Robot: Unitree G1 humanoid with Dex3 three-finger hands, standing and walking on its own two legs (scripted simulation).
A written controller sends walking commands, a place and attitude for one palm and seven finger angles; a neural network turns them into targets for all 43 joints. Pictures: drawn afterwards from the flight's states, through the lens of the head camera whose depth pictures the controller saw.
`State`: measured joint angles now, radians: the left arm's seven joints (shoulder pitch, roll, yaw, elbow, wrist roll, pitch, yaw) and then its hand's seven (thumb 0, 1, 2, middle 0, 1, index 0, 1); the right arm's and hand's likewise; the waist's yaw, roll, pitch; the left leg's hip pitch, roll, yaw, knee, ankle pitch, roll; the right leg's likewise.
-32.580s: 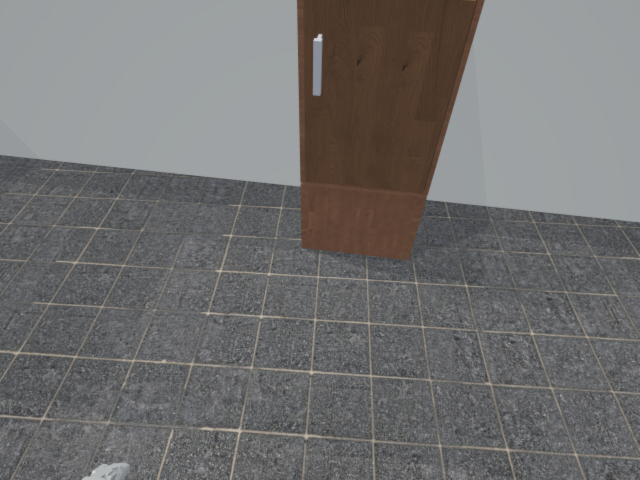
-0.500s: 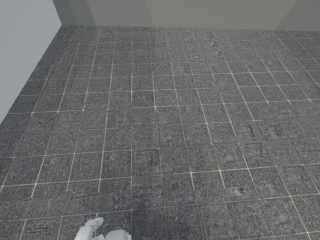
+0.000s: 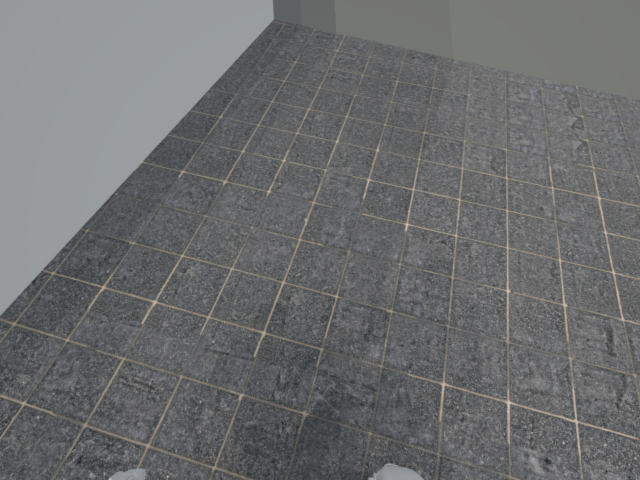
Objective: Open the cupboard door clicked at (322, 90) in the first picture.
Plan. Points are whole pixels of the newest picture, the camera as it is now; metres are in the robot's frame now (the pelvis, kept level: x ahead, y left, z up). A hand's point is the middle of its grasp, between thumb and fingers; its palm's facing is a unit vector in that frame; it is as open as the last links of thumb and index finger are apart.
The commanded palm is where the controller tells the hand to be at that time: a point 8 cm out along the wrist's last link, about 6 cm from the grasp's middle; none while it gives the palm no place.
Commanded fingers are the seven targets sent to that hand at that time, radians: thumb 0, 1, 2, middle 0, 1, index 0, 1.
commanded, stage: turn to face it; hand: left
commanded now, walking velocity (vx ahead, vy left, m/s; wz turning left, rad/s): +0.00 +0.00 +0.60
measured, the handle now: out of the picture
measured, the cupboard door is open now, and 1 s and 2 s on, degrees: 42 42 42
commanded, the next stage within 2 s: none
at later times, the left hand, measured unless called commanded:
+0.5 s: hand out of the picture -0.03 +0.14 -0.17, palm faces +0.37 -0.90 -0.25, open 7.3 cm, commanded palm none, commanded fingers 0.00 0.90 0.90 -0.20 -0.30 -0.20 -0.30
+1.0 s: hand out of the picture +0.02 +0.16 -0.15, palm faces +0.55 -0.78 -0.30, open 7.3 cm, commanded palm none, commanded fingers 0.00 0.90 0.90 -0.20 -0.30 -0.20 -0.30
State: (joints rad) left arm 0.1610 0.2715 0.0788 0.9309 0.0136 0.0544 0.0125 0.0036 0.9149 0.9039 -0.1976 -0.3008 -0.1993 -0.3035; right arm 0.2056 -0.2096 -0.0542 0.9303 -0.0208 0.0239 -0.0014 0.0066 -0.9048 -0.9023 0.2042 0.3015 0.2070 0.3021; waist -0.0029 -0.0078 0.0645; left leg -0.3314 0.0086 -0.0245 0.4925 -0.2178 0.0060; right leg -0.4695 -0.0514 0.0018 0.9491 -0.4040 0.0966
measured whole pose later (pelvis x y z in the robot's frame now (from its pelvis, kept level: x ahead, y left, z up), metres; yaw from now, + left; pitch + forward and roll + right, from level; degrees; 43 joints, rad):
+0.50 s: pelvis +0.01 -0.06 +0.00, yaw +20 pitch +1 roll +2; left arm 0.26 0.21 0.04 0.91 0.03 0.00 0.02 0.00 0.92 0.90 -0.21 -0.30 -0.21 -0.30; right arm 0.04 -0.25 -0.07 0.91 -0.01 0.08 0.03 0.01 -0.91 -0.90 0.20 0.30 0.20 0.30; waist 0.03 -0.04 0.13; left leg -0.39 0.03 0.10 0.77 -0.43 -0.06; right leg -0.19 -0.13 -0.28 0.56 -0.37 -0.02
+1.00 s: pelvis +0.03 -0.08 -0.01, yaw +36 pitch +2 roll +1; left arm 0.12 0.23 0.05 0.85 0.02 0.01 0.01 0.00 0.91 0.90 -0.20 -0.30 -0.20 -0.30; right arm 0.21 -0.24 -0.08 0.93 -0.01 0.06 0.01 0.01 -0.90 -0.90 0.21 0.30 0.21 0.30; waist -0.03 0.04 0.08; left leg -0.40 -0.02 -0.11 0.68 -0.37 -0.03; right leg -0.30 -0.03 -0.03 0.59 -0.34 0.01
